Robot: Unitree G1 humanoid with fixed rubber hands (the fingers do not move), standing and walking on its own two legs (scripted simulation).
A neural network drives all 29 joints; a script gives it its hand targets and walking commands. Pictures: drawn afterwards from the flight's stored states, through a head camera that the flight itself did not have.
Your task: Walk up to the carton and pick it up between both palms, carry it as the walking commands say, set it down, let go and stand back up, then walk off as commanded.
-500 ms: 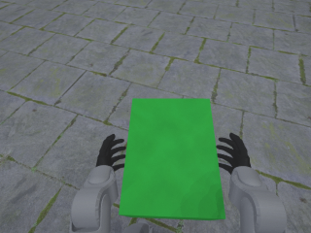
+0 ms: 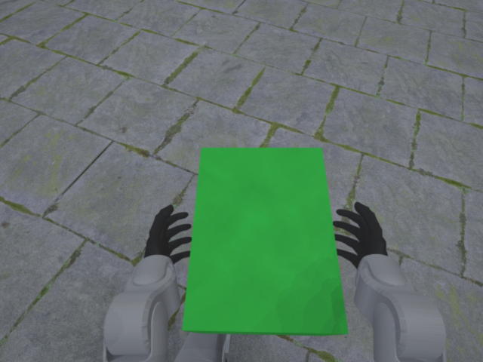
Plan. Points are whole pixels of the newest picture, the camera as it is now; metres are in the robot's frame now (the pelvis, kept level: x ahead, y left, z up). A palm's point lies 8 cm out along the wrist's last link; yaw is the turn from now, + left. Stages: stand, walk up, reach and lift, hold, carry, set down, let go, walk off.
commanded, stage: carry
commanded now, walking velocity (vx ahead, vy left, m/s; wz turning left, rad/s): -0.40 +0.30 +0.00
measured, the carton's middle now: (261, 240) +0.33 +0.02 -0.02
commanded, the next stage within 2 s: none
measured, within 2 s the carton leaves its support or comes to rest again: neither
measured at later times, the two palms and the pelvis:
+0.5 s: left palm (203, 65) +0.69 +0.16 +0.08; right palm (340, 82) +0.64 -0.12 +0.09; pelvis +0.38 +0.07 +0.02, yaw -3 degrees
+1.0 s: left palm out of the picture +0.92 +0.29 +0.10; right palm (280, 20) +0.88 +0.00 +0.08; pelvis +0.61 +0.18 +0.03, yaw -2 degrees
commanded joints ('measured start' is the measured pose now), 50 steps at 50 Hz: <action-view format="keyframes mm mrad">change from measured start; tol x64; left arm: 1 -574 -887 -683 -299 -417 -57 -251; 50 -462 -942 -542 -181 -310 -8 -276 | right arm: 1 -290 882 528 -132 301 -53 240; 50 -496 984 682 -237 367 32 255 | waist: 1 -68 110 -576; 50 -18 -146 -636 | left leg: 1 621 -85 226 -724 733 16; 5 1278 465 -439 -715 2400 407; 16 671 228 -24 -452 1548 98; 19 -23 32 -142 287 -129 -83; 25 -393 80 -52 -3 -133 -39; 34 1103 471 -298 -729 2275 242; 43 899 313 -60 -613 1732 223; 46 110 39 31 -225 -20 16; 50 -56 82 -83 -38 43 2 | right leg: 1 27 -45 83 197 1838 -20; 4 -468 165 58 915 -145 39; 12 -501 -24 137 290 32 31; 16 8 -53 17 -211 786 -26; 18 654 -456 535 -104 2583 -341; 30 164 -193 22 80 1740 1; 33 -399 94 52 639 -186 44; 43 -230 17 15 -193 370 59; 46 491 -432 537 -174 2504 -183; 50 554 -392 420 -129 2162 -219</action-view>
